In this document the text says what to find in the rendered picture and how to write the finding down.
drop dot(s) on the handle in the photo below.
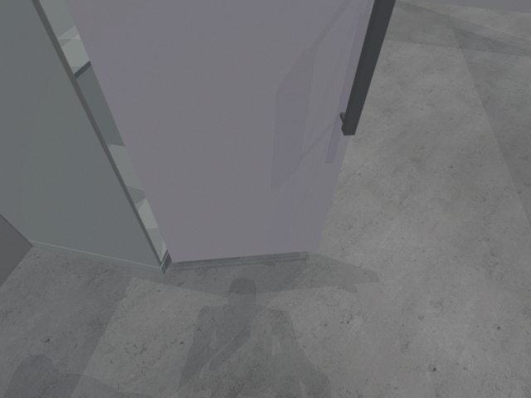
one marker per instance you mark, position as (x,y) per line
(377,27)

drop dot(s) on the fridge door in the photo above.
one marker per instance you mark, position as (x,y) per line
(230,113)

